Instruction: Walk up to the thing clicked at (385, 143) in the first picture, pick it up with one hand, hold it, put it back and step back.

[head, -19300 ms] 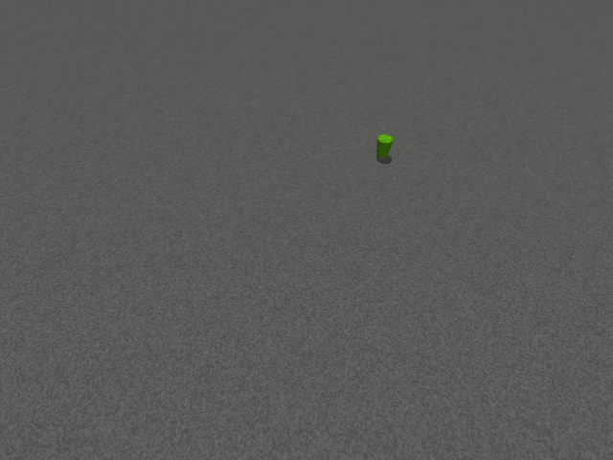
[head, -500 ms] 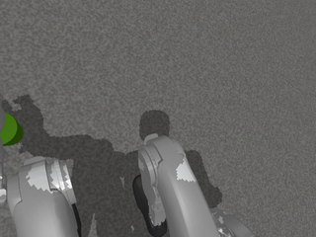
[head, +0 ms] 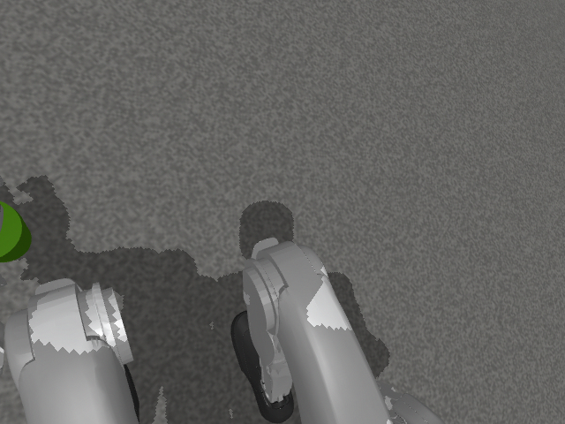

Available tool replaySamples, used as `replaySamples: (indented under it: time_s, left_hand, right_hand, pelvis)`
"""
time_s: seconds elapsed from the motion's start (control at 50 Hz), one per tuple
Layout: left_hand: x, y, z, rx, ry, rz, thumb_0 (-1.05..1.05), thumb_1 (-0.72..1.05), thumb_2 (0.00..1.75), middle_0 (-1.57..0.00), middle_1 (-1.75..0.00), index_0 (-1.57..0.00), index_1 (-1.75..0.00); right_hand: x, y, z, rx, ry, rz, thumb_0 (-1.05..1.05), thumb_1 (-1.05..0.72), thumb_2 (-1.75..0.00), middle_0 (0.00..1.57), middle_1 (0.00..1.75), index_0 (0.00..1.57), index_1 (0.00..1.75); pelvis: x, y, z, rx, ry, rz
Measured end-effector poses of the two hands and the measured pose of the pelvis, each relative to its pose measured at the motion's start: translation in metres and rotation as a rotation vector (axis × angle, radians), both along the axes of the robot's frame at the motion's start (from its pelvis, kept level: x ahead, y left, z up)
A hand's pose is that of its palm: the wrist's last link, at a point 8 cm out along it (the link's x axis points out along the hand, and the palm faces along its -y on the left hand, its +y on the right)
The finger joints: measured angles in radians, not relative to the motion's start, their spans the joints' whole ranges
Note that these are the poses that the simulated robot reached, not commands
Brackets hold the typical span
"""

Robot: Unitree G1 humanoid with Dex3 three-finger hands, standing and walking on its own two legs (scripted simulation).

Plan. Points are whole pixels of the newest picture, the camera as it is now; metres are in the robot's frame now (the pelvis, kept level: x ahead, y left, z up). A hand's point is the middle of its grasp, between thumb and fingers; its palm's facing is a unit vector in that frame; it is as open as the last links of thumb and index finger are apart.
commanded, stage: rest palm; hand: left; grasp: from above
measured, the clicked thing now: out of the picture +0.40 +0.29 -0.25
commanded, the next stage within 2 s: close in 0.30 s
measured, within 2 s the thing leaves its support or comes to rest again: neither
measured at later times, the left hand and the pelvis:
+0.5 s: hand out of the picture +0.39 +0.30 -0.23, palm faces -0.42 -0.14 -0.90, open 14.2 cm; pelvis +0.00 +0.00 +0.00, yaw +0 degrees
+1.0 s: hand out of the picture +0.39 +0.30 -0.22, palm faces -0.42 -0.13 -0.90, open 13.8 cm; pelvis +0.00 +0.00 +0.00, yaw +0 degrees
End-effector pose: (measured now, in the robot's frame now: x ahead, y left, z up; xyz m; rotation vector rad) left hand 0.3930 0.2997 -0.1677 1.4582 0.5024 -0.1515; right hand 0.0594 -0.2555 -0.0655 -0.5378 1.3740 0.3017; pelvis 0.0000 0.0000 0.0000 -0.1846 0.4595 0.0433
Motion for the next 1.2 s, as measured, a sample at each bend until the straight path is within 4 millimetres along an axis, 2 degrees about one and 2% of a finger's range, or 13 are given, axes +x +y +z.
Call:
replaySamples:
  time_s: [0.12,0.28,0.5,0.84,1.2]
  left_hand:
    - [0.001,0.004,-0.001,0.006,0.015,0.025,-0.01,-0.56,0.95,-0.08,-1.0,-0.08,-0.99]
    - [0.003,0.004,-0.002,-0.008,0.032,0.039,-0.04,-0.59,0.94,-0.08,-1.01,-0.08,-1.0]
    - [0.002,0.003,0.0,-0.007,0.025,0.021,0.0,-0.54,0.93,-0.1,-1.03,-0.11,-1.01]
    - [0.003,0.003,0.001,0.0,0.032,0.019,0.0,-0.51,0.87,-0.17,-1.0,-0.16,-0.97]
    - [0.002,0.003,0.003,-0.003,0.024,0.024,0.0,-0.42,0.84,-0.29,-0.93,-0.24,-0.91]
  right_hand:
    - [0.006,-0.004,0.006,-0.006,-0.018,0.013,0.01,-0.9,-0.9,0.2,0.3,0.2,0.3]
    - [0.008,0.002,0.002,0.02,-0.033,0.025,0.0,-0.9,-0.9,0.2,0.3,0.2,0.3]
    - [0.002,0.012,-0.004,0.054,-0.016,0.027,0.0,-0.9,-0.9,0.2,0.3,0.2,0.3]
    - [-0.005,0.003,0.005,0.019,-0.015,0.03,0.01,-0.89,-0.9,0.2,0.3,0.2,0.3]
    - [0.001,0.005,0.003,0.023,-0.033,0.039,0.01,-0.89,-0.9,0.2,0.3,0.2,0.3]
  pelvis:
    - [0.001,0.001,0.001,-0.003,0.004,0.002]
    - [0.0,0.001,0.0,-0.001,-0.007,0.001]
    - [0.0,0.001,0.0,0.0,-0.007,-0.001]
    - [-0.002,0.0,0.0,0.001,-0.014,0.001]
    - [-0.003,0.0,0.001,0.002,-0.015,0.0]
